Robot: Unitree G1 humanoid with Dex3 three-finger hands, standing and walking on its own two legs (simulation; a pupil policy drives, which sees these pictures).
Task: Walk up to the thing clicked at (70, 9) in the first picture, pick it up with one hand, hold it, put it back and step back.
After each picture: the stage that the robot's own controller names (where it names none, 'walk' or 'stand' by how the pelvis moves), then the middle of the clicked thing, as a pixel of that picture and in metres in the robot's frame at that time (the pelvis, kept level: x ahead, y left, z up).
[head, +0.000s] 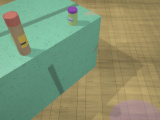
stand; (72, 16) +0.97 +0.09 -0.11
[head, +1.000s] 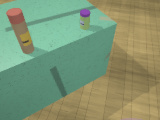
rise first; (84, 19) +0.90 +0.05 -0.09
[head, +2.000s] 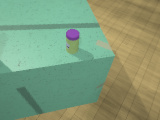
rise first; (72, 41) +0.62 +0.09 -0.07
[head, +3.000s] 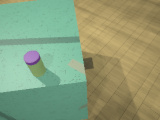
stand; (35, 64) +0.46 +0.25 -0.06
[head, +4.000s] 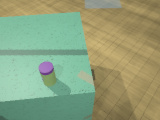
stand; (48, 74) +0.47 +0.20 -0.10
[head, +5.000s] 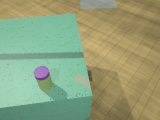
stand; (43, 79) +0.44 +0.21 -0.11
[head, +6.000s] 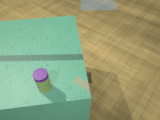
stand; (42, 81) +0.44 +0.21 -0.11
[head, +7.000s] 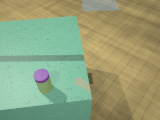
stand; (43, 81) +0.43 +0.21 -0.11
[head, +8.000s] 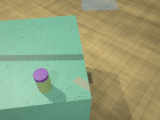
stand; (43, 81) +0.43 +0.21 -0.11
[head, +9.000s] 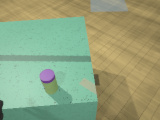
rise first; (49, 82) +0.43 +0.20 -0.10
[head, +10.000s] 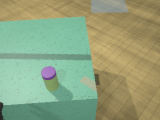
go down; (50, 79) +0.45 +0.20 -0.10
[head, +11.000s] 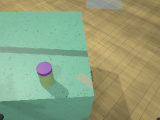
go down; (45, 75) +0.45 +0.19 -0.09
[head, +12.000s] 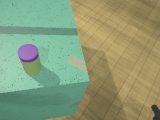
go down; (30, 60) +0.44 +0.18 -0.03
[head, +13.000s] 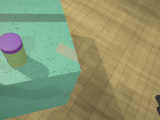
close in; (14, 51) +0.45 +0.19 -0.01
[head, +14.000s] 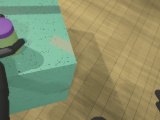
close; (6, 38) +0.49 +0.20 +0.02
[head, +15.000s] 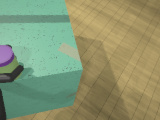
lift; (6, 64) +0.41 +0.23 +0.00
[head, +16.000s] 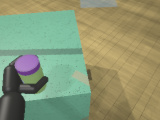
lift; (32, 75) +0.33 +0.17 +0.10
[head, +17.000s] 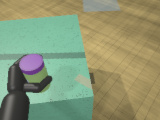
hold; (36, 74) +0.33 +0.17 +0.11
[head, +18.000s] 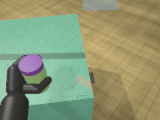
hold; (35, 75) +0.33 +0.17 +0.11
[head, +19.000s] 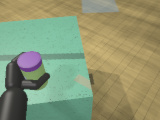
crouch; (34, 71) +0.34 +0.17 +0.12
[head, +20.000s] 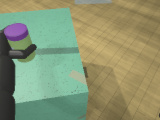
crouch; (21, 43) +0.44 +0.20 +0.13
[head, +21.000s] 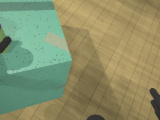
lower; out of the picture +0.50 +0.21 +0.02
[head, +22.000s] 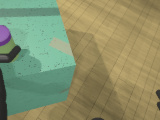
lower; (3, 45) +0.47 +0.20 +0.01
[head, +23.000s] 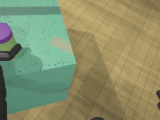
lower; (4, 43) +0.48 +0.20 +0.01
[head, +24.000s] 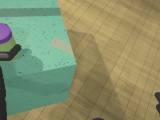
lower; (4, 43) +0.48 +0.20 +0.01
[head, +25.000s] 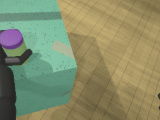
loosen; (15, 48) +0.47 +0.18 +0.01
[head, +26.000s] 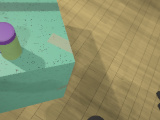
rise; (7, 42) +0.47 +0.19 +0.01
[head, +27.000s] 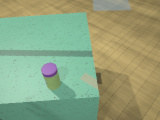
sink last; (51, 76) +0.44 +0.18 -0.05
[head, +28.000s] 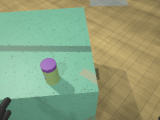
stand; (50, 72) +0.45 +0.18 -0.05
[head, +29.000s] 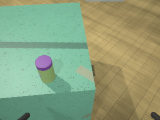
stand; (45, 69) +0.44 +0.18 -0.04
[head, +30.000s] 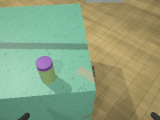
stand; (46, 70) +0.44 +0.18 -0.04
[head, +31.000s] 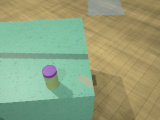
stand; (51, 77) +0.46 +0.18 -0.10
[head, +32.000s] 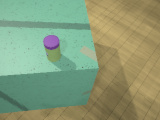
walk; (52, 49) +0.52 +0.14 -0.08
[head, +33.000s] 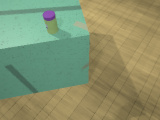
walk; (50, 22) +0.74 +0.22 -0.08
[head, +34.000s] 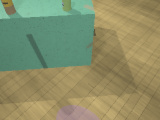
stand; (66, 1) +1.08 +0.16 -0.09
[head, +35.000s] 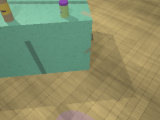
stand; (64, 8) +1.06 +0.17 -0.11
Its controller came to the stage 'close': yes
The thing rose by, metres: 0.22
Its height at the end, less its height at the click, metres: +0.00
